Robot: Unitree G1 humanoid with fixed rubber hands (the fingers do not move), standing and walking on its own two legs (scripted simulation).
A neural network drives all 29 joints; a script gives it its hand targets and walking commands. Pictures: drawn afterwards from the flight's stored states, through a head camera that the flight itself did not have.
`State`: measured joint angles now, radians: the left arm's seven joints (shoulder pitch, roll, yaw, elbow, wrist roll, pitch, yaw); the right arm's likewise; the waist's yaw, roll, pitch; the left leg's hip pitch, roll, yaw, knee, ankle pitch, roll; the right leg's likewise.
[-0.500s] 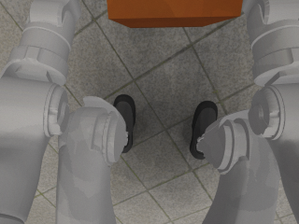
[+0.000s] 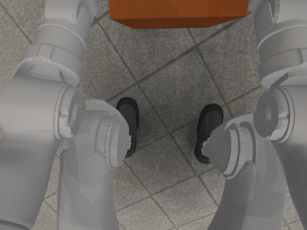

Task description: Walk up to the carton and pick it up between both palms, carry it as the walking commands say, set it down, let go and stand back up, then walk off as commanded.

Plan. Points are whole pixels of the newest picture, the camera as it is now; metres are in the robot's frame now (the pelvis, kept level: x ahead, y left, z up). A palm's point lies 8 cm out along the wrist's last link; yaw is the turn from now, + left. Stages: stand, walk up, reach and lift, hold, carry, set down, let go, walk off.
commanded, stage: reach and lift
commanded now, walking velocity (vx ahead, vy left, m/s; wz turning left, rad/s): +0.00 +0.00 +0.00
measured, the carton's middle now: out of the picture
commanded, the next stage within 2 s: none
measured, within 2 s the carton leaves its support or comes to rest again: leaves its support in 0.58 s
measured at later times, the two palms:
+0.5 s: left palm out of the picture +0.54 +0.17 -0.20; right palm out of the picture +0.57 -0.13 -0.20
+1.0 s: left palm out of the picture +0.55 +0.18 -0.14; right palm out of the picture +0.58 -0.11 -0.13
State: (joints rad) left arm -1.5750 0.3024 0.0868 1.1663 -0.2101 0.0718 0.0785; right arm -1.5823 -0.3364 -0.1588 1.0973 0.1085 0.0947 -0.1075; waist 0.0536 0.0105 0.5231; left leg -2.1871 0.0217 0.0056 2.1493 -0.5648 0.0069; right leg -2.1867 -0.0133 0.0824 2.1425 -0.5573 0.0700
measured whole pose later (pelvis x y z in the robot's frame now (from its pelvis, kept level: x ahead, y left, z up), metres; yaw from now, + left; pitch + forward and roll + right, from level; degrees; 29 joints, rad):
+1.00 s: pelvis -0.01 +0.00 -0.01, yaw +0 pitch +29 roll +0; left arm -1.57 0.30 0.14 0.94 -0.18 0.36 0.20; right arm -1.62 -0.29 -0.24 0.98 0.11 0.29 -0.17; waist 0.05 -0.02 0.52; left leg -2.14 0.02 0.01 2.18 -0.54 0.01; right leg -2.14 0.00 0.09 2.17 -0.54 0.07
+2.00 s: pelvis -0.03 +0.00 +0.06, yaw +1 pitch +22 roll +0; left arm -1.40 0.19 0.26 0.65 -0.04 0.56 0.19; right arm -1.48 -0.23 -0.31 0.78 0.05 0.44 -0.15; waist 0.05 -0.02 0.52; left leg -1.84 0.01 0.01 1.96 -0.51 0.01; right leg -1.83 0.00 0.09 1.97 -0.51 0.07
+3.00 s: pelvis -0.05 +0.00 +0.17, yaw +1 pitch +13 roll +1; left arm -1.25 0.13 0.28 0.59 0.00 0.61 0.19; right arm -1.33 -0.19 -0.30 0.71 0.01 0.50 -0.12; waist 0.05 -0.01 0.52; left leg -1.42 0.00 0.01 1.60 -0.42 0.00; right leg -1.42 0.01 0.09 1.61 -0.42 0.07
